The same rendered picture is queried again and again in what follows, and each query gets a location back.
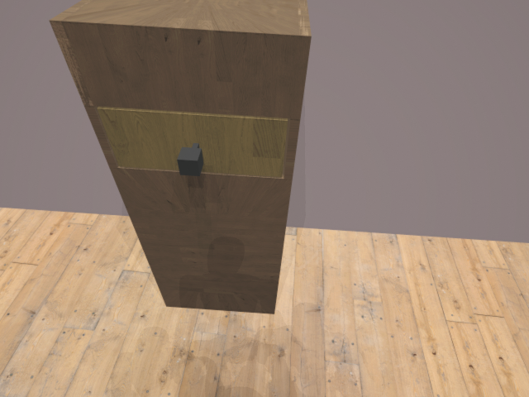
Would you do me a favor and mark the drawer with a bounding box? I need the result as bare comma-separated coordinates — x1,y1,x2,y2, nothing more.
97,107,288,177

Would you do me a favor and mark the handle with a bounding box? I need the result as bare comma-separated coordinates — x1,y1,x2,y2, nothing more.
177,143,203,176

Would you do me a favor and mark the cabinet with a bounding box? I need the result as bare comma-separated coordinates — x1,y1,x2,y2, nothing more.
49,0,312,314

